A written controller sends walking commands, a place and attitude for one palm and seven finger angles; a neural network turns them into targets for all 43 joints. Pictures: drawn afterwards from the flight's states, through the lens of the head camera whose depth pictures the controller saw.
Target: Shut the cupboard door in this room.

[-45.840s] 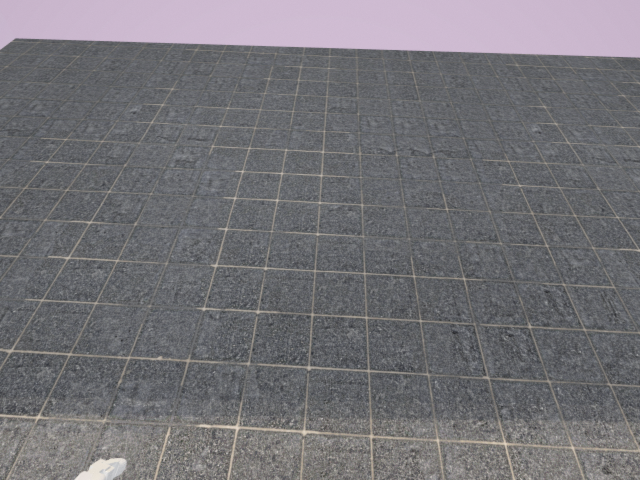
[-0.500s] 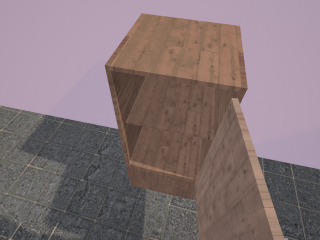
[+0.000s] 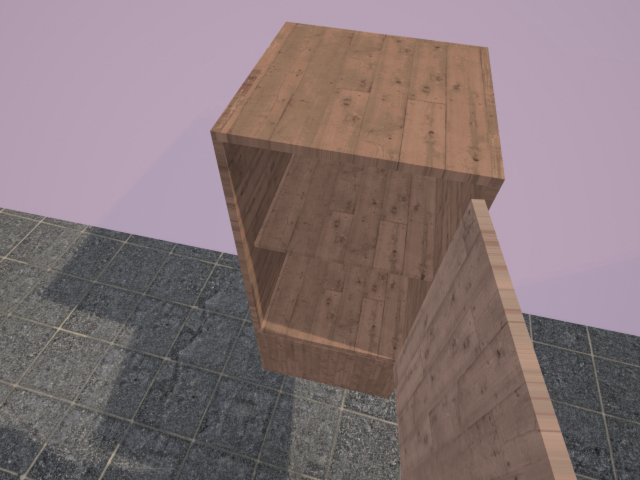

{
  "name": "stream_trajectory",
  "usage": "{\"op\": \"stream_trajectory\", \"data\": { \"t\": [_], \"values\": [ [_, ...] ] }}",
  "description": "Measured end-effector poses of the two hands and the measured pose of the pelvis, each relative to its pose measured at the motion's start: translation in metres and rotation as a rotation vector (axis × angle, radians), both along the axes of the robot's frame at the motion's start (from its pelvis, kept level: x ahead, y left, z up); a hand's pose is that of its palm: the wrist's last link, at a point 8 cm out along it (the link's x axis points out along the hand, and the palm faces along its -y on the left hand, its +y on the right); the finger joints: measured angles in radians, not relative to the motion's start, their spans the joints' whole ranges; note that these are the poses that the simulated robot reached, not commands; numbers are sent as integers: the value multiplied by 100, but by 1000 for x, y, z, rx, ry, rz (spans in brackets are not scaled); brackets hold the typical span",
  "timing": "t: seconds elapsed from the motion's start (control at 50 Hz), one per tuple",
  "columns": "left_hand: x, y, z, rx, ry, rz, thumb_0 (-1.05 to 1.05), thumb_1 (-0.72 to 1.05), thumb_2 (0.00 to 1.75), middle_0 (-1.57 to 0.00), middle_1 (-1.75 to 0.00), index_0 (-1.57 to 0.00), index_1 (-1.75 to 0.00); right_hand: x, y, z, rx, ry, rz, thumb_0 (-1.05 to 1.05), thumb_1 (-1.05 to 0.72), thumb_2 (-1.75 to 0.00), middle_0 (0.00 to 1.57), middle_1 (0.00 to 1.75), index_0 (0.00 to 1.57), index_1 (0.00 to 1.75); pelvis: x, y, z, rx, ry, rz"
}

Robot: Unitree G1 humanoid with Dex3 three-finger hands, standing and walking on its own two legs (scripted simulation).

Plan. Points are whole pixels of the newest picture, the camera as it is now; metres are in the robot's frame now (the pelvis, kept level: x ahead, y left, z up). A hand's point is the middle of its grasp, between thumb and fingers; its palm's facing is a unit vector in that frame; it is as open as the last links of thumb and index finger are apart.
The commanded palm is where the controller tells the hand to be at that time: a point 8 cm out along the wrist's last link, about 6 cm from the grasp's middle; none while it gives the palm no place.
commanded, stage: stand and wait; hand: left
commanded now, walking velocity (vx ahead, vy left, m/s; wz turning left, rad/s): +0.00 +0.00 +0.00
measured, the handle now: out of the picture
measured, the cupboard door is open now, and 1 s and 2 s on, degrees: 100 100 89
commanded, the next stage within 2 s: turn or walk to find it in 0.10 s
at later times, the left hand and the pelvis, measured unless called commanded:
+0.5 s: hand out of the picture +0.00 +0.19 -0.19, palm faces +0.15 -0.96 -0.23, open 7.4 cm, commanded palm none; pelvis -0.02 +0.00 -0.02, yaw +7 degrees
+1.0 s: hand out of the picture +0.01 +0.20 -0.17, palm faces +0.34 -0.90 -0.27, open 7.4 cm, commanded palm none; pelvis -0.01 -0.02 -0.01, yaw +20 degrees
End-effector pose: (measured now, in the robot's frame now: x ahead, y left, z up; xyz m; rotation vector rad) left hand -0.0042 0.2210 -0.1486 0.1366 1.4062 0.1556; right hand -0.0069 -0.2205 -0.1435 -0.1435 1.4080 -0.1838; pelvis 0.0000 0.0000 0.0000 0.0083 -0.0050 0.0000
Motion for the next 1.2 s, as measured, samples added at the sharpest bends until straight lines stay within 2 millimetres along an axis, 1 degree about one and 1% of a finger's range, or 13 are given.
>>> {"op": "stream_trajectory", "data": {
  "t": [0.16, 0.28, 0.38, 0.48, 0.62, 0.68, 0.8, 0.9, 1.0, 1.06, 1.1, 1.14, 1.2],
  "values": [
    [22, 15, 5, 34, -57, -13, 1, 91, 90, -20, -30, -20, -29, 14, -6, 1, -6, -31, 20, 1, -91, -90, 20, 30, 20, 30, 0, 0, 0, 1, -3, 7],
    [25, 17, 5, 46, -76, 12, 1, 91, 90, -20, -30, -20, -29, 21, -6, -4, 1, -35, 44, 1, -91, -90, 20, 30, 20, 30, -4, 0, -3, 4, 6, 32],
    [15, 16, 2, 47, -81, 48, 1, 91, 90, -20, -30, -20, -29, 25, -6, -10, 7, -32, 74, 1, -92, -90, 20, 30, 20, 30, -12, 1, -8, 2, 15, 61],
    [-4, 19, -5, 47, -76, 97, 1, 91, 90, -20, -30, -20, -29, 34, -6, -14, 3, -44, 117, 1, -91, -90, 20, 30, 20, 30, -20, 2, -14, -9, 19, 103],
    [-34, 39, -27, 28, -53, 172, 1, 91, 90, -20, -30, -20, -29, 62, 3, -12, -40, -98, 200, 1, -91, -90, 20, 30, 20, 30, -26, 16, -27, -12, 1, 178],
    [-37, 46, -22, 35, -44, 192, 1, 91, 90, -20, -30, -20, -29, 66, 7, -4, -47, -103, 228, 2, -91, -89, 20, 30, 20, 30, -29, 18, -21, -12, 10, 197],
    [-26, 52, 2, 59, -106, 222, 1, 91, 90, -20, -30, -20, -29, 70, 6, 7, -39, -76, 274, 2, -91, -89, 20, 30, 20, 30, -28, 13, -5, -23, 32, 252],
    [-13, 44, 12, 85, -155, 247, 1, 91, 90, -20, -30, -20, -29, 75, -2, 3, -5, -49, 313, 4, -89, -90, 20, 30, 20, 30, -23, -1, -3, -21, 32, 304],
    [-8, 23, 16, 127, -210, 281, 1, 91, 90, -20, -30, -20, -29, 86, -19, -14, 39, -18, 358, 4, -87, -90, 20, 30, 20, 30, -14, -23, -12, 3, 34, 354],
    [-17, 7, 23, 124, -197, 298, 1, 91, 90, -20, -30, -20, -29, 96, -27, -19, 36, -20, 363, 3, -87, -90, 20, 30, 20, 30, -16, -24, -10, 12, 26, 365],
    [-25, 0, 27, 116, -172, 314, 1, 91, 90, -20, -30, -20, -29, 96, -27, -19, 38, -2, 365, 3, -88, -90, 20, 30, 20, 30, -16, -22, -6, 17, 25, 385],
    [-31, -3, 28, 112, -155, 331, 1, 91, 90, -20, -30, -20, -29, 94, -26, -18, 44, 19, 368, 2, -89, -90, 20, 30, 20, 30, -15, -21, -3, 21, 24, 407],
    [-40, 0, 28, 118, -153, 367, 1, 91, 90, -21, -30, -20, -30, 92, -20, -15, 43, 57, 387, 1, -90, -90, 20, 30, 19, 30, -14, -19, -2, 28, 23, 445]
  ]
}}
